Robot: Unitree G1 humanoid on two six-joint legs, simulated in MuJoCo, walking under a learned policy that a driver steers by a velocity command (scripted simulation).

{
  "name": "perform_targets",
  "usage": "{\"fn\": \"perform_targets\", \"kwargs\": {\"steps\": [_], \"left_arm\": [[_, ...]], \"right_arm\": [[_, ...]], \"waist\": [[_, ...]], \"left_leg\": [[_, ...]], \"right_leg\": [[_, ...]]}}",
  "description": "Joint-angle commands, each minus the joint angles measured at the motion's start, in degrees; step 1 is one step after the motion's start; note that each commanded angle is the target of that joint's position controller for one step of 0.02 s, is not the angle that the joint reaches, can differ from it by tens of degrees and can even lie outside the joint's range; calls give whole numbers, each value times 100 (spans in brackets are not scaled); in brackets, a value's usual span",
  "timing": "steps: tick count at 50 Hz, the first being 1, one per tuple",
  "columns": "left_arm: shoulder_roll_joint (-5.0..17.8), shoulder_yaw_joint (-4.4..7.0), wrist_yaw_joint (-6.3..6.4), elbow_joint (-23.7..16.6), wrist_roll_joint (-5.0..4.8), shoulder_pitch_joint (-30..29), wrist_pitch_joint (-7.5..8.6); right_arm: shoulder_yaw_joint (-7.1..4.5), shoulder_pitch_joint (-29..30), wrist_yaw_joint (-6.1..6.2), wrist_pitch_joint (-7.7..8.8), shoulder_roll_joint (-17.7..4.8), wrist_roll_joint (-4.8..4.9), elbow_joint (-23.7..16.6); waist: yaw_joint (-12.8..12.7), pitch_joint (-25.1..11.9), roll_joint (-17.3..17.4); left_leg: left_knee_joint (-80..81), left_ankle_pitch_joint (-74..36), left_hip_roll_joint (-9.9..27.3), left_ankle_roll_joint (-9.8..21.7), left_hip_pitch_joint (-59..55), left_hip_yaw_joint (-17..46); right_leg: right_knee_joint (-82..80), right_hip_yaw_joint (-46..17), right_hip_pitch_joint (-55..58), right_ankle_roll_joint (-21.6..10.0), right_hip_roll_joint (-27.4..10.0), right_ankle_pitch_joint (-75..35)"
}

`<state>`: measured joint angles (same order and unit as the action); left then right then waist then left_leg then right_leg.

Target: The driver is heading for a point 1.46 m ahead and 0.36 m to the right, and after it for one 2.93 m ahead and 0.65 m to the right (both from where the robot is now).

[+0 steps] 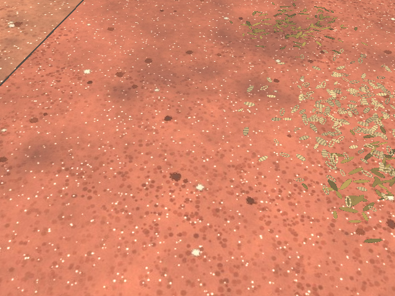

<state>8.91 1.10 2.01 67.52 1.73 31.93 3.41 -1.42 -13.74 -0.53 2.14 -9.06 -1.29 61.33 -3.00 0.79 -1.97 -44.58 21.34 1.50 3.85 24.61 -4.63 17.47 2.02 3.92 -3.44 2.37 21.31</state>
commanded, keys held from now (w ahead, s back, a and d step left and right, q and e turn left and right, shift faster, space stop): w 0.30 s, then no key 0.48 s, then w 0.22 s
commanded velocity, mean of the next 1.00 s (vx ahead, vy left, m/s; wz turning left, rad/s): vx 0.26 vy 0.00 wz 0.00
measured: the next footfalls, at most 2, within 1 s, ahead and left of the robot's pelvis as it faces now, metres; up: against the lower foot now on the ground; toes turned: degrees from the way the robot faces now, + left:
left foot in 0.10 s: +0.16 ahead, +0.12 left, +0.00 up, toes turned +5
right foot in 0.56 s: +0.42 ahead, -0.04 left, +0.00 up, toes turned -4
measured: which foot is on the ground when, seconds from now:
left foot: up 0.00-0.08, down 0.10-0.58, up 0.60-0.94, down 0.96-1.00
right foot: down 0.00-0.10, up 0.12-0.54, down 0.56-0.96, up 0.98-1.00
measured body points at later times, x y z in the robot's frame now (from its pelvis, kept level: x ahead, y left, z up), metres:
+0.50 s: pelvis +0.22 +0.04 +0.00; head +0.25 +0.05 +0.45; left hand +0.36 +0.26 -0.14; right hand +0.12 -0.16 -0.14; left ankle +0.12 +0.12 -0.73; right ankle +0.37 -0.06 -0.70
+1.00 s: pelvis +0.32 +0.04 +0.01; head +0.31 +0.05 +0.45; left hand +0.32 +0.27 -0.16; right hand +0.30 -0.18 -0.15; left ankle +0.29 +0.12 -0.73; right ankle +0.37 -0.04 -0.72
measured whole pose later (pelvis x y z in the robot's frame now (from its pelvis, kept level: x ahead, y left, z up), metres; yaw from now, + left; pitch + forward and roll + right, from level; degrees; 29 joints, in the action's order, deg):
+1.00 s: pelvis +0.32 +0.04 +0.01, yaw +1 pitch -1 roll -1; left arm 10.5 3.3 0.7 61.6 -0.3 18.3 -0.6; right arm -0.6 -21.8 1.4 1.7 -7.0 -1.9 62.9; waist 1.1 -1.9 -1.2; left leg -26.5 19.3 -0.7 4.9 9.2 -3.3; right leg 31.5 5.9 -18.6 -4.7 2.6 19.0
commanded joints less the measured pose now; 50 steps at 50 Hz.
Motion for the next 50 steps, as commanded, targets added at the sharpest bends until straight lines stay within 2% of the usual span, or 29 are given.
{"fn": "perform_targets", "kwargs": {"steps": [1, 3, 4, 5, 6, 7, 8, 9, 12, 16, 19, 21, 24, 26, 28, 29, 30, 31, 32, 33, 34, 37, 39, 42, 44, 47, 48, 49, 50], "left_arm": [[673, 102, -5, -123, -10, 181, 126], [747, 99, -41, -212, -74, -175, 165], [733, 77, -77, -212, -73, -150, 197], [654, 33, -120, -289, -85, -222, 230], [102, -81, -166, -527, -143, 24, 224], [439, 33, -220, -629, -11, -312, 203], [465, 54, -268, -815, -14, -703, 194], [421, 52, -300, -874, -10, -945, 218], [232, 83, -325, -800, 44, -643, 75], [338, 146, -360, -1099, 16, -1402, -71], [207, 101, -325, -1332, -29, -2102, -61], [112, 53, -301, -1396, -81, -2415, -51], [203, 56, -238, -1349, -93, -2455, -33], [365, 114, -174, -1201, -72, -2069, 20], [517, 198, -113, -852, -5, -1144, 167], [914, 281, -96, -728, 99, -509, 247], [1103, 303, -100, -743, 73, -431, 217], [903, 273, -139, -828, -189, -686, 121], [693, 208, -124, -915, -216, -1221, 70], [444, 117, -99, -971, -173, -1611, 43], [299, 57, -54, -964, -140, -1732, 38], [299, 4, -8, -833, -38, -1658, 35], [465, 19, -14, -790, -28, -1532, 24], [938, 227, -79, -736, -129, -1306, -165], [891, 276, -94, -766, -162, -1389, -292], [806, 339, -92, -861, -229, -1729, -359], [610, 308, -105, -974, -238, -1915, -344], [191, 210, -147, -1176, -291, -2103, -301], [298, 223, -184, -1315, -121, -2290, -278]], "right_arm": [[-88, 661, -72, 132, -246, 64, -619], [-144, -178, -56, 142, -216, 117, -396], [-258, -963, -14, 161, -403, 123, -103], [-410, -1905, 56, 206, -820, 31, 100], [-516, -2552, 80, 203, -1416, -61, 121], [-448, -2081, 70, 108, -1204, 29, 132], [-391, -1305, 65, 104, -1070, 35, -85], [-316, -856, 29, 157, -833, 56, -211], [-146, -762, 54, 311, -458, 42, -154], [-87, -1286, 102, 399, -536, 36, 8], [5, -1438, 115, 406, -447, 30, 49], [47, -1563, 133, 392, -426, 45, 93], [62, -1700, 176, 359, -457, 31, 184], [43, -1525, 214, 353, -523, 11, 159], [15, -1422, 223, 332, -588, 80, 170], [54, -1615, 244, 339, -456, 143, 73], [165, -2655, 251, 220, 190, 412, 228], [43, -2461, 274, 91, -238, 242, 352], [5, -1820, 244, 46, -297, 55, 177], [3, -1413, 214, 26, -210, -41, 97], [-6, -1261, 193, -28, -165, -73, 87], [76, -1562, 220, -223, 126, -25, 276], [88, -1417, 287, -315, 80, 9, 289], [54, -1224, 216, -297, -179, -75, 183], [45, -1186, 133, -237, -165, -98, 133], [74, -1810, 126, -137, 84, -90, 374], [58, -2106, 173, -81, -27, -101, 449], [-16, -2474, 239, -12, -428, -81, 472], [-152, -2085, 272, 3, -837, 16, 408]], "waist": [[149, 1056, -340], [638, 748, -310], [933, 340, -52], [1347, -184, 411], [1299, -800, 1680], [1038, -470, 1220], [713, 192, 780], [570, 490, 337], [113, 460, 324], [117, 695, 419], [184, 738, 478], [295, 594, 677], [350, 424, 855], [173, 281, 857], [-241, -80, 512], [-297, -717, 83], [81, -1749, -963], [37, -1813, -328], [126, -969, -223], [241, -444, -42], [363, -163, -54], [582, -224, -170], [519, -291, -221], [413, -180, -608], [514, 137, -465], [832, 559, -79], [918, 706, 406], [964, 569, 1494], [771, 1185, 1722]], "left_leg": [[463, -262, -52, 73, 678, -118], [1094, -814, -432, 188, -1081, -417], [1321, -849, -614, 264, -2221, -449], [1725, -194, 150, 484, -3392, 533], [3042, 1394, 1991, 1093, -4030, 3593], [3645, 2068, 2059, 1257, -3353, 4552], [3579, 2063, 2017, 1165, -2707, 3864], [3671, 1169, 1788, 1047, -2096, 3169], [3716, -703, 1191, 744, -1462, 1804], [3817, -2034, 1057, 796, -1633, 1180], [3420, -4403, 863, 687, -1649, 532], [3168, -5029, 715, 536, -1653, 259], [2735, -5355, 785, 490, -1977, 284], [2200, -5716, 872, 464, -2201, 405], [873, -5057, 614, 259, -2175, 322], [-285, -3072, 366, 94, -1439, 199], [-2110, 1439, -449, -93, -496, 38], [-2433, 1474, -376, -130, -449, 568], [-2443, 1232, -250, -159, -233, 622], [-2084, 889, -102, -181, -264, 682], [-1657, 693, 19, -222, -487, 715], [-474, 594, -77, -297, -1217, 474], [154, 579, -113, -310, -1280, 416], [249, 473, -240, -170, -1222, 72], [463, 441, -237, -18, -1444, -32], [1804, 154, -319, 278, -2320, -83], [2629, 698, 16, 423, -2555, 464], [3741, 2149, 1277, 729, -2892, 2367], [4409, 2827, 2012, 960, -2065, 3438]], "right_leg": [[-584, -1171, -496, -958, -1657, -1570], [190, -656, -1362, -706, -1384, -2794], [1142, -353, -1735, -560, -1119, -3467], [2648, 40, -2525, -352, -764, -3024], [4902, 429, -3677, -85, 42, 229], [5684, -363, -4118, -229, -86, 606], [5879, -385, -4391, -321, -432, 73], [5598, -399, -4254, -334, -633, -413], [4928, -302, -3498, -172, -786, -717], [4278, -36, -4071, -4, -783, -1149], [3173, 230, -3876, 113, -606, -1495], [2469, 432, -3362, 93, -385, -1822], [1994, 425, -2898, -27, -217, -1953], [1662, 338, -2444, -184, -95, -1705], [563, 248, -1341, -307, -140, -2765], [962, -622, -108, -476, -1184, -5255], [1186, -2222, 1068, -1701, -2760, -7529], [752, -2404, 410, -1879, -2622, -6191], [302, -2069, -432, -1716, -2348, -4838], [-30, -1750, -1099, -1450, -2086, -4074], [-219, -1375, -1583, -1228, -1861, -3923], [-252, -774, -2002, -870, -1411, -3579], [-302, -842, -1938, -860, -1413, -2725], [-1008, -1393, -2221, -847, -1479, 1073], [-1283, -1526, -2750, -760, -1569, 1895], [-852, -1141, -3529, -508, -1262, 2065], [-103, -797, -3887, -349, -951, 1922], [1512, -28, -4569, -88, -282, 1412], [2559, 205, -4814, -18, -32, 337]]}}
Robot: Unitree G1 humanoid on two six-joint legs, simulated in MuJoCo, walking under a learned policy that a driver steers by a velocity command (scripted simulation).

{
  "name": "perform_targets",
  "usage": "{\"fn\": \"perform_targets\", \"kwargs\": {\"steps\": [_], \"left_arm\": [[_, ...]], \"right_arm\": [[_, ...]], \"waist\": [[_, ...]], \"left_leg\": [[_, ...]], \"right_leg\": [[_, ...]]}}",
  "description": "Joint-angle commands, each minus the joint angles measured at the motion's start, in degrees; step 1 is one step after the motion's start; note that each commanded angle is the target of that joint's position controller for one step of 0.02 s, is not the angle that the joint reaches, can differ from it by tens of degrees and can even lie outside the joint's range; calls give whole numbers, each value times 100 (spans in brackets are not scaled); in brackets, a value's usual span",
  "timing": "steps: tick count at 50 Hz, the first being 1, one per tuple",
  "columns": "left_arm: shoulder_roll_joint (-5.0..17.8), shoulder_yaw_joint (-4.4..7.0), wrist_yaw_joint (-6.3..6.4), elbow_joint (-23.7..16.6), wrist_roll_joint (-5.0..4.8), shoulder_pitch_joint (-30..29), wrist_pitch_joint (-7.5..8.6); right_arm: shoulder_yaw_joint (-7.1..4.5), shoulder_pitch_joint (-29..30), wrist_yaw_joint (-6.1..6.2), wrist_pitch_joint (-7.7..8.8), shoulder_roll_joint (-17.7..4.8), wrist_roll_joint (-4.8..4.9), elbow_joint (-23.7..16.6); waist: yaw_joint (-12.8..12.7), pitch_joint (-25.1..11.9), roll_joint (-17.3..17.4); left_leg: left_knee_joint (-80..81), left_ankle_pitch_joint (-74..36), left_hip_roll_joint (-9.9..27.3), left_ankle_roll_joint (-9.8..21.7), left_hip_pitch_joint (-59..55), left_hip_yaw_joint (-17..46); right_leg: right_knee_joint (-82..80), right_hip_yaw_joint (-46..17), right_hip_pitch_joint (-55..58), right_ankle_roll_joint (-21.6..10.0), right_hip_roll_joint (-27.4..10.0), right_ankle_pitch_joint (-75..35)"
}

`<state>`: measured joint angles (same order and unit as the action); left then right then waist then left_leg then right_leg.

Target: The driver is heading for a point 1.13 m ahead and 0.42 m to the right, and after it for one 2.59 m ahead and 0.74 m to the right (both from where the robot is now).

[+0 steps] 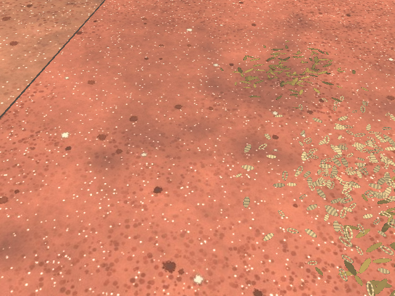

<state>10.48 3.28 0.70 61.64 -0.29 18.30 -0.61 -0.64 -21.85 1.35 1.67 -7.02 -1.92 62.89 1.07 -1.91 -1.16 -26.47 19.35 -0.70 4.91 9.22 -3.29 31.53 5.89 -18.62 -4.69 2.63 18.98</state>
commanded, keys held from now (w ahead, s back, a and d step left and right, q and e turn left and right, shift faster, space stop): w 0.82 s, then w+e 0.18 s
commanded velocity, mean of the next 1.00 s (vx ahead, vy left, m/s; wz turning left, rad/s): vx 0.46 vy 0.00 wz -0.03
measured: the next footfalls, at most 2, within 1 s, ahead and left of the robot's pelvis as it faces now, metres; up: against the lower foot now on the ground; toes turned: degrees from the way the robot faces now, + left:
right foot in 0.42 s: +0.28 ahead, -0.14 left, +0.00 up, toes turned -6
left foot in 0.96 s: +0.61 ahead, +0.03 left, +0.00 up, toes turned +1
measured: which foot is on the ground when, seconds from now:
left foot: down 0.00-0.44, up 0.46-0.94, down 0.96-1.00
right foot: up 0.00-0.40, down 0.42-0.96, up 0.98-1.00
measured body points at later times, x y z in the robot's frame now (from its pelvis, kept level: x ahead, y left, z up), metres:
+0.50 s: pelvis +0.18 -0.06 -0.01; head +0.22 -0.07 +0.44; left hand +0.33 +0.17 -0.14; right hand +0.10 -0.28 -0.16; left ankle +0.02 +0.08 -0.66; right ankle +0.24 -0.13 -0.74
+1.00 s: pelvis +0.46 -0.05 -0.02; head +0.50 -0.04 +0.43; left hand +0.38 +0.18 -0.17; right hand +0.63 -0.28 -0.13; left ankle +0.57 +0.02 -0.74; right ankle +0.26 -0.13 -0.69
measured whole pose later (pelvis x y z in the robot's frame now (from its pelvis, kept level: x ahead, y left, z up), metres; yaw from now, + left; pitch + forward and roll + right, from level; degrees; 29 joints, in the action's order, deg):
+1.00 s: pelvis +0.46 -0.05 -0.02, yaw -4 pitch +1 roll -1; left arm 9.2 1.6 0.6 61.5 0.0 27.0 4.7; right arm -2.8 -0.9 -0.7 5.3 -10.1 -2.5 50.3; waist -3.1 4.5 -0.4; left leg -32.4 6.1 -0.2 5.7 26.0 -6.7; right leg 45.6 1.3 -3.5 -4.3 1.8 26.1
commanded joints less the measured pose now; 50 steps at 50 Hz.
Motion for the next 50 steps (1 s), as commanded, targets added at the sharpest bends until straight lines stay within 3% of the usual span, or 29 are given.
{"fn": "perform_targets", "kwargs": {"steps": [1, 3, 5, 8, 11, 16, 18, 19, 20, 21, 22, 23, 24, 25, 26, 28, 31, 36, 39, 42, 45, 46, 47, 48, 49, 50], "left_arm": [[322, 37, -135, -708, 214, -880, 165], [401, 94, -246, -557, 218, -569, 227], [344, 109, -293, -528, 249, -599, 248], [221, 74, -278, -744, 211, -1143, 255], [178, 25, -273, -1000, 196, -1744, 275], [250, -20, -282, -1302, 159, -2190, 351], [327, 5, -256, -1314, 149, -1962, 389], [376, 49, -226, -1193, 137, -1507, 421], [493, 134, -178, -895, 144, -648, 474], [806, 258, -106, -618, 231, 365, 545], [1500, 409, -62, -521, 351, 1281, 567], [1527, 415, -102, -480, 218, 1091, 489], [1236, 320, -129, -592, 167, 374, 471], [829, 212, -170, -704, 136, -106, 515], [607, 141, -178, -725, 134, -355, 554], [301, 28, -122, -592, 113, -232, 624], [436, 15, -65, -394, 98, 284, 705], [435, -56, -58, -299, 100, 781, 714], [505, -67, -33, -216, 95, 1079, 732], [551, -64, 12, -94, 126, 1342, 711], [707, -27, 54, -111, 181, 1145, 671], [784, -5, 51, -128, 192, 1052, 657], [803, -2, 29, -161, 165, 923, 635], [633, -55, -4, -308, 87, 893, 644], [-83, -190, -36, -411, -176, 1629, 609], [555, -11, 3, -341, -52, 1423, 557]], "right_arm": [[-204, -768, 115, 84, -878, 100, 89], [-216, -474, 78, 192, -825, 114, -55], [-205, -674, 59, 296, -710, 115, -29], [-184, -1132, 35, 374, -626, 87, 71], [-187, -1325, 27, 412, -682, 54, 60], [-235, -1384, 0, 445, -892, 21, 57], [-274, -1214, -13, 432, -1003, 28, 38], [-290, -1061, -21, 427, -1062, 52, 15], [-290, -935, -36, 413, -1068, 83, 4], [-261, -852, -53, 419, -998, 109, -76], [-140, -1057, -107, 421, -456, 259, -335], [-255, -987, -130, 430, -738, 160, -328], [-295, -569, -149, 401, -794, 117, -440], [-276, -240, -189, 429, -719, 93, -507], [-284, -140, -205, 408, -616, 90, -516], [-291, -282, -258, 265, -501, -24, -476], [-322, 114, -314, 137, -525, -34, -645], [-267, 1513, -355, 106, -541, 15, -1142], [-201, 2112, -364, 123, -490, 64, -1336], [-210, 2493, -345, 156, -595, 69, -1505], [-277, 2169, -287, 245, -753, 79, -1497], [-331, 1651, -238, 285, -849, 80, -1344], [-409, 715, -179, 345, -979, 50, -1042], [-533, -250, -99, 404, -1387, -106, -854], [-663, -593, -108, 394, -1952, -242, -874], [-632, -196, -159, 295, -1695, -22, -957]], "waist": [[38, 1553, 985], [-230, 1204, 623], [-200, 954, 541], [6, 968, 618], [217, 1027, 717], [332, 1011, 938], [163, 934, 969], [-81, 765, 915], [-469, 352, 617], [-853, -314, 296], [-989, -1109, -1063], [-826, -1173, -989], [-476, -342, -511], [-358, 144, -125], [-167, 373, -117], [52, 469, -307], [108, 578, -254], [-118, 850, -199], [-272, 877, -249], [-361, 949, -240], [-93, 741, -263], [115, 458, -294], [513, -37, -146], [820, -721, 182], [492, -1549, 1384], [447, -1488, 766]], "left_leg": [[2673, 2697, 2079, 780, -90, 3056], [2567, 1560, 1658, 546, -319, 2287], [2410, 751, 1407, 500, -594, 1721], [2331, 78, 1371, 595, -906, 1458], [2235, -561, 1354, 675, -1013, 1244], [1727, -2000, 1424, 663, -1124, 933], [1363, -2650, 1482, 574, -972, 824], [899, -3423, 1440, 489, -811, 708], [-114, -4075, 1183, 357, -593, 399], [-1415, -3440, 896, 205, 257, 151], [-3579, -807, 165, -112, 2033, -297], [-4540, 830, -114, -4, 2652, 412], [-4846, 358, 303, 95, 2953, 581], [-4598, -167, 506, 106, 2834, 571], [-4289, -425, 640, 96, 2601, 519], [-3936, -582, 730, -7, 2218, 446], [-3634, -857, 727, -122, 2567, 268], [-2223, -1700, 673, -290, 3032, 27], [-1326, -2038, 469, -238, 2732, -171], [-877, -1898, 374, -83, 2691, -176], [-515, -1245, 110, 109, 2035, -179], [-375, -1049, -72, 182, 1358, -224], [20, -1305, -140, 288, 164, -253], [80, -941, 812, 516, -1406, 705], [499, -452, 2647, 1165, -3037, 3348], [1031, 27, 2634, 1200, -2491, 3993]], "right_leg": [[1558, -548, -2323, 104, -318, -3], [1835, -540, -2138, 184, -329, -423], [2071, -398, -2139, 267, -366, -708], [1926, -311, -2460, 381, -494, -981], [1331, -206, -2417, 447, -547, -1101], [444, -3, -1739, 222, -457, -785], [136, 122, -1031, 45, -313, -566], [-112, 195, -295, -48, -143, -668], [-471, 248, 806, -153, 23, -905], [-480, -312, 2279, -325, -472, -636], [-1140, -2931, 3792, -826, -2270, 729], [-1934, -4460, 3446, -1078, -2649, 778], [-1877, -3642, 2715, -946, -2453, 971], [-2040, -2951, 1894, -819, -2195, 437], [-2198, -2388, 1395, -652, -1888, 7], [-2325, -1677, 970, -517, -1538, -867], [-2381, -1269, 1089, -614, -1438, -1928], [-2477, -887, 1337, -651, -1299, -2708], [-2461, -730, 1595, -599, -1296, -3143], [-2279, -799, 2161, -641, -1481, -3558], [-1515, -857, 2517, -576, -1552, -5049], [-907, -851, 2482, -514, -1486, -5640], [143, -720, 2140, -415, -1260, -5471], [1638, -609, 994, -332, -982, -3852], [3825, -198, -1062, -77, -16, 316], [4483, -817, -1454, -161, -82, 807]]}}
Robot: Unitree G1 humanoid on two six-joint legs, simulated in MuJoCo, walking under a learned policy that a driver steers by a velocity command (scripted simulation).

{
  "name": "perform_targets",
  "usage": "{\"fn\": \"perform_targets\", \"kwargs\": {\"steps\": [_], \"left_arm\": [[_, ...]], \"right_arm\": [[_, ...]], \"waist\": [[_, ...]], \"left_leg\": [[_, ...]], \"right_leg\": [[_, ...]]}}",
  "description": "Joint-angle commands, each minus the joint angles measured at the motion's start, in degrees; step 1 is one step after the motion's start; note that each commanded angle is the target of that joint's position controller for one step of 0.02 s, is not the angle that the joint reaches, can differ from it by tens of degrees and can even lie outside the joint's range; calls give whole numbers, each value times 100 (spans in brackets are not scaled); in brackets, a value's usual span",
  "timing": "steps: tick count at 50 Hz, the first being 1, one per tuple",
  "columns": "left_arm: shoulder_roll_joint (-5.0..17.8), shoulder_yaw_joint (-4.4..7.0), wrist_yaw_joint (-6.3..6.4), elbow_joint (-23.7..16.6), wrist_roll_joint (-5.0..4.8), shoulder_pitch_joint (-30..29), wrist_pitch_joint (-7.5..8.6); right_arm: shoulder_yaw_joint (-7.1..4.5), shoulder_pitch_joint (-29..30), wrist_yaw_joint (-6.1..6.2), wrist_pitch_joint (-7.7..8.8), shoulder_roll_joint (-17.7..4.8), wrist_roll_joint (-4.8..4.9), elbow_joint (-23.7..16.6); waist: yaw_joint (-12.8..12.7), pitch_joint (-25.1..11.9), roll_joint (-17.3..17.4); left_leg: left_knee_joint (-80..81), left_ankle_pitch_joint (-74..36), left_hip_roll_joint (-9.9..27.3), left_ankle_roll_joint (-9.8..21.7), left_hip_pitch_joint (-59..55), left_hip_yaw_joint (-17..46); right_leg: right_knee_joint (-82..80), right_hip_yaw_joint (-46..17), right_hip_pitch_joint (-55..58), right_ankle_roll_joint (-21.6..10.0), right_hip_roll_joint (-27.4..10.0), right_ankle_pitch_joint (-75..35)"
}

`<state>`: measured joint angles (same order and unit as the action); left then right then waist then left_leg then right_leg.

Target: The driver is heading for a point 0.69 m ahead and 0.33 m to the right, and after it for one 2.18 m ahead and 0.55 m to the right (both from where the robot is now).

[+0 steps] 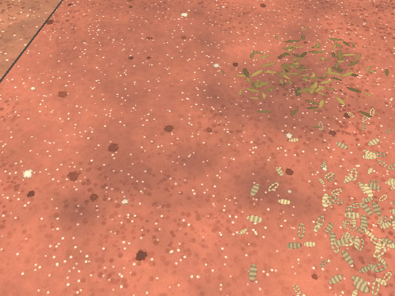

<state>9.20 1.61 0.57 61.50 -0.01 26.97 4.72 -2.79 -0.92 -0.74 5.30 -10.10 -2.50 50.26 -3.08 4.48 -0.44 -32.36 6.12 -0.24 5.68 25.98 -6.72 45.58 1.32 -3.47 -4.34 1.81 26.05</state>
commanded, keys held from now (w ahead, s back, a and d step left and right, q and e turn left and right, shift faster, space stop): w+e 1.00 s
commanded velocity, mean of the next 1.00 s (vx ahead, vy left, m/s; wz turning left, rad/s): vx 0.50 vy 0.00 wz -0.53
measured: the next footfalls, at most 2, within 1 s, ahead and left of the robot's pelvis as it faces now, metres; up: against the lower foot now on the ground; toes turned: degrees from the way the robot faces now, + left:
right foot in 0.52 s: +0.38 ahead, -0.14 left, +0.00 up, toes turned -23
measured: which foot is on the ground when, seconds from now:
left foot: down 0.00-0.52, up 0.54-1.00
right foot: up 0.00-0.50, down 0.52-1.00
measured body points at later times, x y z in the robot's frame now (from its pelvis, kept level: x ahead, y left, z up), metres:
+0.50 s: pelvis +0.25 -0.04 +0.00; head +0.29 -0.05 +0.45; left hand +0.50 +0.12 -0.11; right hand +0.13 -0.25 -0.14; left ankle +0.11 +0.08 -0.72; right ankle +0.35 -0.13 -0.71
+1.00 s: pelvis +0.51 -0.14 +0.01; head +0.54 -0.17 +0.46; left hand +0.61 +0.13 -0.11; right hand +0.59 -0.45 -0.08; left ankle +0.73 -0.11 -0.68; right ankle +0.35 -0.12 -0.72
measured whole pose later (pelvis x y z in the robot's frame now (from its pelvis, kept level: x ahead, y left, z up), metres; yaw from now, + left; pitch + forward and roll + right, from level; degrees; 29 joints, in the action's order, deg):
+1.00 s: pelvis +0.51 -0.14 +0.01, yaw -34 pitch +2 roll +0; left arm 14.7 4.0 0.5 51.7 0.6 27.0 3.1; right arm -1.5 0.8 -1.9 1.8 -13.7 -1.8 41.4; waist -6.2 2.4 2.1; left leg -36.9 2.5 2.6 -1.2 36.0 0.6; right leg 15.6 -10.6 3.1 -7.0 7.8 19.5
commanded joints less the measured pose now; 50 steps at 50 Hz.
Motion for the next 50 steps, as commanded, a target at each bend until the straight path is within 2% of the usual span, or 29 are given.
{"fn": "perform_targets", "kwargs": {"steps": [1, 2, 3, 4, 5, 8, 10, 14, 19, 20, 22, 24, 25, 26, 27, 28, 29, 30, 31, 32, 33, 35, 37, 39, 42, 47, 49, 50], "left_arm": [[731, 201, 8, -491, -19, 10, 2], [600, 186, -19, -575, 19, -324, 1], [513, 206, -48, -575, 78, -402, -52], [455, 222, -95, -588, 160, -341, -139], [357, 228, -133, -583, 182, -280, -221], [278, 239, -210, -793, 195, -681, -370], [324, 243, -254, -965, 190, -1111, -415], [324, 193, -338, -1291, 167, -1963, -398], [357, 142, -417, -1648, 203, -2794, -373], [387, 152, -423, -1692, 217, -2847, -367], [474, 198, -402, -1695, 227, -2701, -369], [643, 293, -345, -1523, 234, -1984, -356], [769, 374, -302, -1326, 243, -1312, -305], [1138, 527, -224, -1077, 319, -450, -260], [1834, 679, -158, -1149, 342, -496, -251], [1948, 699, -140, -1228, 180, -265, -347], [1774, 644, -90, -1168, 141, -578, -380], [1457, 564, -75, -1186, 84, -863, -355], [1253, 508, -62, -1234, 67, -1152, -306], [1101, 450, -40, -1262, 13, -1291, -253], [1055, 416, -42, -1278, -6, -1292, -186], [1189, 427, -58, -1227, -47, -1065, -77], [1310, 447, -69, -1203, -30, -793, -52], [1320, 440, -78, -1180, -19, -491, -65], [1338, 429, -69, -1165, -10, -134, -83], [1396, 419, -1, -1173, 58, 253, -110], [1482, 437, 44, -1216, 86, 212, -111], [1541, 451, 64, -1261, 89, 72, -109]], "right_arm": [[-295, -1618, 37, -69, -995, 93, 193], [-211, -1280, 21, -21, -678, 106, 154], [-169, -1206, 47, 18, -537, 100, 195], [-127, -1267, 93, 49, -411, 124, 280], [-112, -1394, 115, 92, -375, 134, 341], [-145, -1691, 132, 206, -549, 180, 429], [-146, -1859, 136, 217, -584, 154, 463], [-114, -2108, 150, 218, -592, 147, 524], [-150, -2586, 219, 148, -795, 135, 660], [-157, -2628, 237, 110, -825, 129, 681], [-187, -2564, 270, 42, -953, 115, 675], [-245, -2466, 279, -58, -1153, 108, 642], [-264, -2388, 252, -118, -1226, 131, 585], [-255, -2271, 218, -137, -1198, 148, 441], [-112, -2465, 108, -105, -446, 203, 32], [-197, -1758, 50, -22, -901, 199, -260], [-179, -1238, 19, 55, -895, 231, -420], [-152, -1311, 26, 123, -864, 243, -385], [-165, -1417, 50, 95, -858, 181, -293], [-163, -1568, 51, -15, -836, 59, -278], [-158, -1651, 33, -131, -793, -8, -264], [-142, -1536, -13, -284, -712, -38, -359], [-125, -1077, -33, -347, -710, -27, -553], [-119, -551, -38, -370, -769, -6, -754], [-88, 27, -61, -365, -796, 11, -988], [16, 859, -114, -277, -800, 60, -1379], [25, 898, -112, -222, -883, 93, -1496], [13, 685, -97, -195, -950, 104, -1477]], "waist": [[627, -1202, 387], [542, -675, 165], [414, -425, 226], [267, -310, 350], [196, -315, 376], [127, -198, 359], [166, -82, 370], [301, 126, 376], [544, 232, 423], [536, 232, 442], [396, 73, 567], [76, -365, 690], [-209, -763, 602], [-626, -1265, 191], [-189, -1683, -1121], [-428, -1938, -568], [-305, -1054, -207], [-60, -639, 65], [195, -426, 266], [384, -436, 224], [461, -507, 165], [502, -485, 108], [374, -354, -13], [183, -234, -134], [-33, -216, -247], [-297, -123, -348], [-239, -113, -423], [-98, -140, -462]], "left_leg": [[1798, 1554, 2373, 914, -3290, 3400], [2056, 1174, 2124, 729, -2540, 2697], [2183, 816, 1882, 516, -2098, 2142], [2260, 450, 1701, 379, -1765, 1683], [2295, 177, 1650, 329, -1668, 1402], [2460, -286, 1604, 301, -1686, 806], [2521, -434, 1542, 270, -1787, 467], [2497, -977, 1385, 199, -1982, -151], [2258, -1820, 1598, 178, -2795, -603], [2116, -2163, 1638, 171, -2986, -685], [1550, -3717, 1672, 122, -3249, -886], [314, -4975, 1689, 95, -3372, -991], [-775, -4674, 1654, 32, -3102, -1033], [-2371, -3258, 1516, -163, -2046, -1053], [-4396, 1989, 565, -495, 570, -856], [-5167, 2475, -14, -583, 1535, 448], [-4964, 1780, 398, -505, 2046, 727], [-4380, 1279, 603, -475, 1744, 736], [-3944, 1128, 737, -503, 1336, 767], [-3684, 1094, 794, -583, 953, 797], [-3505, 1097, 807, -652, 727, 807], [-3177, 1007, 769, -782, 756, 709], [-2754, 598, 747, -868, 1048, 634], [-2270, 181, 704, -904, 1391, 618], [-1627, -314, 568, -884, 1643, 650], [-667, -462, 261, -754, 1655, 627], [-264, -373, 166, -635, 1302, 688], [-30, -259, 104, -560, 867, 715]], "right_leg": [[3038, -438, -3155, -219, -313, -397], [2756, -432, -3081, -216, -525, -758], [2526, -429, -2905, -205, -648, -904], [2366, -415, -2710, -164, -730, -958], [2310, -384, -2616, -139, -735, -1013], [2115, -281, -3032, -65, -818, -1431], [1841, -225, -3423, -13, -870, -1860], [552, 41, -3544, 57, -791, -2586], [-600, 571, -3359, -141, -603, -2439], [-727, 640, -3303, -217, -537, -2237], [-890, 843, -2867, -420, -241, -1715], [-1024, 978, -2059, -663, 174, -1130], [-1402, 928, -1208, -805, 364, -1180], [-1848, 160, 182, -1048, -14, -1008], [-2064, -2698, 2009, -1810, -1835, -962], [-2989, -4469, 2159, -2102, -2199, -747], [-3106, -3431, 1614, -1870, -2073, -1124], [-3171, -2812, 856, -1616, -1857, -1859], [-3216, -2286, 284, -1387, -1529, -2569], [-3263, -1920, -71, -1293, -1287, -3038], [-3277, -1737, -234, -1257, -1153, -3343], [-3312, -1541, -383, -1243, -972, -3754], [-3399, -1515, -417, -1147, -868, -3714], [-3441, -1610, -258, -1018, -826, -3660], [-3342, -1732, 144, -876, -799, -3784], [-2990, -1992, 728, -897, -869, -4254], [-2814, -2153, 819, -816, -959, -4501], [-2696, -2186, 723, -715, -969, -4669]]}}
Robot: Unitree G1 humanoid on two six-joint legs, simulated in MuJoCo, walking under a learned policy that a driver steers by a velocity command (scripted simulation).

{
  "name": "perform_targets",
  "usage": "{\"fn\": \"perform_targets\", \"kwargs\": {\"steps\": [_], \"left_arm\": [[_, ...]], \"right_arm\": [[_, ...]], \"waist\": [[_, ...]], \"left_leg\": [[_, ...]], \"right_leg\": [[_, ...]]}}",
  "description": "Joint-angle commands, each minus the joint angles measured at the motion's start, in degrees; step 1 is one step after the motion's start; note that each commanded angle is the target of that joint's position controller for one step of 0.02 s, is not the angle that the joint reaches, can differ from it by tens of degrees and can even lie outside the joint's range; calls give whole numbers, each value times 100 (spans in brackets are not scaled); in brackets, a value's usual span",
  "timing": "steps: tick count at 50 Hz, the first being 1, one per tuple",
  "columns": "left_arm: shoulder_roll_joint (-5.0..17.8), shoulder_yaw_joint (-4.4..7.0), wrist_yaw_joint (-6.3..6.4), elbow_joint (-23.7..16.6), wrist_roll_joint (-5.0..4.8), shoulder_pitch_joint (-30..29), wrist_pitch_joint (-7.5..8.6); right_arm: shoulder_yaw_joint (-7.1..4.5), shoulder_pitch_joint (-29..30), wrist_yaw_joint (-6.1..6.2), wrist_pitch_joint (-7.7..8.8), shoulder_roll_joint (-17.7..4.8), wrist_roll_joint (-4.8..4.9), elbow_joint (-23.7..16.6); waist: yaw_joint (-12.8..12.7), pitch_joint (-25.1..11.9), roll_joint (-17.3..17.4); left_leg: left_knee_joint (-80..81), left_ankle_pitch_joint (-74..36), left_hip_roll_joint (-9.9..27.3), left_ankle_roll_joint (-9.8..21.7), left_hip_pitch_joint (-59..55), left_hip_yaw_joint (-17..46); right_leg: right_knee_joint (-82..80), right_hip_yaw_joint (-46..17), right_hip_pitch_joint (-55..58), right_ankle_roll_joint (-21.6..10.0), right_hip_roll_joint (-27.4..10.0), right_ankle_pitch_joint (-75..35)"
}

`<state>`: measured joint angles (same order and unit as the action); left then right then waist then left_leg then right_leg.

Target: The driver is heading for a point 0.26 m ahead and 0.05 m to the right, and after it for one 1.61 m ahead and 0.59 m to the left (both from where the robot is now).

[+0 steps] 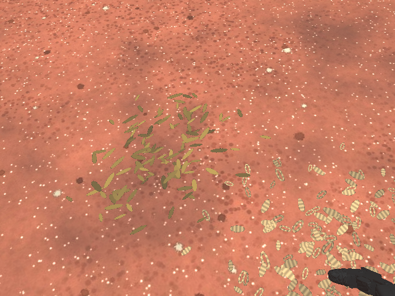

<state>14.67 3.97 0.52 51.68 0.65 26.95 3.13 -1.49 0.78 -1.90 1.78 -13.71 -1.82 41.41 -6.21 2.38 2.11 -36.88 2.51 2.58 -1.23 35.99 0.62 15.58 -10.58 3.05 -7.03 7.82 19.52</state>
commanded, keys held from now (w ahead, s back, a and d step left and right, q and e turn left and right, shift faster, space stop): w+e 0.08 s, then w+q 0.92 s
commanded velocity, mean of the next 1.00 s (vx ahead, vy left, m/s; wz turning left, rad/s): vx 0.50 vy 0.00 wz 0.22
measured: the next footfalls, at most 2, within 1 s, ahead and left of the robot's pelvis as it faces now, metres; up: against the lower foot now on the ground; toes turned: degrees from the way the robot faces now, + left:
left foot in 0.08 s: +0.23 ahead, +0.12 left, +0.00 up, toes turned -4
right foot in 0.54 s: +0.42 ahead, -0.10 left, +0.00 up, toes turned +3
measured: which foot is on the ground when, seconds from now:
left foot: up 0.00-0.06, down 0.08-0.54, up 0.56-1.00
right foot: down 0.00-0.08, up 0.10-0.52, down 0.54-1.00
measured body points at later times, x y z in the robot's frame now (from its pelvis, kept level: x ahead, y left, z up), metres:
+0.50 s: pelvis +0.26 +0.01 +0.01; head +0.29 +0.01 +0.45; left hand +0.48 +0.22 -0.08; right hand +0.22 -0.25 -0.13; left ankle +0.19 +0.12 -0.74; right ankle +0.37 -0.11 -0.72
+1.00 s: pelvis +0.50 +0.03 -0.01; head +0.53 +0.05 +0.44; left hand +0.39 +0.28 -0.14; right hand +0.78 -0.11 -0.09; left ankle +0.60 +0.17 -0.71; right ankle +0.38 -0.11 -0.73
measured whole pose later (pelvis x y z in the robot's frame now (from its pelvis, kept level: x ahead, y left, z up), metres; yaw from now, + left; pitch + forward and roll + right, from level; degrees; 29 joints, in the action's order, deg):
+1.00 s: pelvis +0.50 +0.03 -0.01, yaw +19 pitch +2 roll -1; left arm 14.6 2.6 0.5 50.2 1.3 24.2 4.5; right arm -2.5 -2.2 -4.9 -0.4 -14.8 -2.4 38.7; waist -4.3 2.3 1.6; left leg -38.1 8.2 2.2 5.0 33.6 -5.0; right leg 15.8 15.3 4.9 1.5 -1.5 22.0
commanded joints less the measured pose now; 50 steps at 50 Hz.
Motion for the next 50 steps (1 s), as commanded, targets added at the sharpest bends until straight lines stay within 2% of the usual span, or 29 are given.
{"fn": "perform_targets", "kwargs": {"steps": [1, 2, 3, 4, 5, 6, 7, 8, 10, 11, 13, 15, 18, 22, 24, 25, 26, 27, 28, 29, 30, 31, 33, 37, 42, 44, 47, 48, 50], "left_arm": [[1069, 230, 68, -350, 23, -179, 60], [1146, 247, 34, -394, 27, -322, 83], [1154, 248, -26, -429, -14, -466, 121], [706, 127, -83, -624, -72, -401, 164], [199, 33, -70, -696, -238, 489, 135], [669, 61, -26, -479, 13, 443, 80], [665, 64, -70, -449, 69, 43, 61], [584, 31, -110, -535, 105, -331, 64], [496, -3, -202, -649, 190, -525, -2], [457, -22, -224, -659, 222, -509, -34], [400, -67, -245, -736, 264, -688, -53], [312, -145, -270, -933, 244, -1213, -49], [211, -266, -291, -1199, 178, -2019, -23], [342, -281, -226, -1385, 99, -2517, 37], [429, -250, -172, -1418, 79, -2417, 90], [456, -228, -140, -1344, 85, -2128, 131], [601, -166, -80, -1196, 131, -1672, 195], [967, -57, 3, -1119, 253, -951, 269], [1512, 65, 72, -1121, 346, -471, 231], [1500, 121, 72, -1041, 238, -499, 123], [924, -11, 32, -1133, 189, -839, 109], [613, -87, -1, -1139, 142, -1091, 142], [417, -140, 10, -1078, 126, -1184, 211], [526, -71, -11, -874, 39, -877, 344], [576, -28, -29, -688, 52, -690, 318], [672, 2, -26, -631, 52, -629, 309], [842, 57, 3, -494, 54, -407, 248], [890, 68, 16, -447, 57, -344, 211], [1077, 104, 48, -378, 66, -294, 133]], "right_arm": [[-148, 73, 57, 184, -679, 48, -486], [-221, -589, 123, 221, -848, 59, -286], [-288, -1454, 202, 289, -1002, 43, -83], [-376, -2358, 314, 324, -1403, -109, -52], [-466, -2242, 297, 273, -1848, -218, -58], [-420, -1955, 231, 205, -1356, -59, -52], [-298, -1569, 195, 208, -844, 9, -55], [-229, -1404, 156, 225, -597, 4, 0], [-192, -1478, 145, 277, -578, 42, 199], [-198, -1592, 112, 320, -623, 86, 292], [-216, -1815, 65, 387, -686, 156, 412], [-253, -1962, 78, 366, -793, 168, 489], [-306, -2176, 82, 302, -882, 166, 559], [-381, -2480, 54, 261, -1050, 134, 601], [-418, -2457, 69, 234, -1123, 121, 569], [-437, -2361, 85, 217, -1154, 136, 538], [-423, -2362, 95, 220, -1070, 152, 520], [-352, -2242, 88, 253, -794, 208, 383], [-220, -2363, 99, 267, -231, 323, 120], [-290, -2608, 138, 171, -611, 207, 98], [-340, -2454, 129, 85, -779, 119, 231], [-329, -2249, 65, 66, -668, 100, 236], [-340, -2112, -25, -31, -585, 14, 217], [-317, -1661, -144, -158, -468, -22, 12], [-227, -742, -259, -179, -368, -19, -332], [-172, -352, -311, -161, -327, -17, -477], [-149, 15, -339, -153, -384, -43, -652], [-155, 53, -327, -154, -415, -58, -690], [-204, -205, -257, -154, -514, -92, -666]], "waist": [[460, -45, -747], [722, -377, -702], [1175, -853, -463], [1440, -1733, 94], [855, -2292, 1560], [765, -1777, 799], [693, -882, 227], [679, -484, -62], [512, -279, 312], [452, -329, 398], [433, -380, 358], [505, -213, 340], [697, -30, 359], [868, -147, 319], [769, -201, 341], [592, -248, 279], [415, -440, 75], [60, -933, -510], [-14, -1415, -1574], [194, -1361, -1681], [326, -761, -885], [412, -354, -681], [567, -160, -885], [626, -214, -737], [510, 39, -712], [426, 153, -735], [332, 258, -703], [331, 248, -708], [490, -13, -821]], "left_leg": [[645, 322, -310, 234, -900, -49], [720, 523, -492, 335, -1830, -126], [1043, 287, -309, 481, -3047, -32], [1115, 1415, 977, 722, -4431, 1233], [1755, 1401, 2413, 1473, -5485, 3989], [2038, 2196, 2171, 1560, -4805, 4466], [2179, 2179, 1846, 1473, -3896, 3478], [2256, 1554, 1503, 1379, -3334, 2707], [2387, 361, 1033, 1271, -2809, 1842], [2386, -220, 961, 1314, -2754, 1677], [2429, -836, 874, 1448, -2755, 1484], [2626, -587, 796, 1520, -2588, 1343], [2754, -172, 602, 1413, -2309, 1168], [2402, -411, 656, 1280, -2423, 1331], [2087, -318, 716, 1178, -2466, 1557], [1802, -199, 648, 1083, -2362, 1595], [1234, -207, 405, 945, -2130, 1504], [-53, 259, -14, 753, -1630, 1150], [-1587, 2265, -713, 534, -262, 302], [-2460, 2899, -603, 590, 354, 177], [-2818, 2484, -259, 638, 447, 386], [-2773, 2071, -107, 587, 400, 376], [-2635, 1676, 82, 451, 211, 284], [-2715, 1084, 126, 275, 491, 188], [-1632, 190, 178, 195, 619, -29], [-928, -86, 163, 284, 305, -227], [-268, 242, 48, 524, -7, -581], [-111, 458, -45, 627, -136, -695], [74, 1074, -427, 873, -727, -943]], "right_leg": [[580, -923, -188, -297, -1498, -4523], [1216, -867, -367, -169, -1355, -5152], [2330, -643, -782, -41, -1033, -4943], [3932, -341, -1602, 48, -671, -3122], [5466, 239, -3253, 245, 226, 1253], [5915, 164, -3693, 170, -245, 857], [5789, 225, -3659, 207, -446, 285], [5501, 296, -3589, 234, -579, 35], [5053, 459, -3347, 329, -792, -27], [4887, 589, -3251, 381, -839, -35], [4539, 804, -3329, 500, -927, -70], [3908, 954, -3501, 644, -1048, -320], [2756, 1090, -3257, 795, -1040, -962], [1980, 1162, -2724, 848, -846, -1198], [1621, 1103, -2326, 793, -783, -1010], [1239, 1109, -1853, 750, -733, -1056], [925, 1022, -1086, 647, -763, -996], [549, 80, -114, 401, -1674, -319], [14, -1703, 1023, 23, -3066, 723], [-246, -2820, 651, -391, -3433, 1325], [-265, -2230, 167, -356, -3108, 1464], [-372, -1437, -293, -265, -2783, 738], [-535, -405, -663, -76, -2386, -516], [-580, 519, -539, -141, -2310, -2238], [-672, 1401, -552, -124, -2188, -2543], [-677, 1680, -610, -62, -2187, -2540], [-488, 1961, -285, 38, -2308, -2982], [-293, 2069, -127, 79, -2334, -3445], [579, 2309, 144, 162, -2353, -5328]]}}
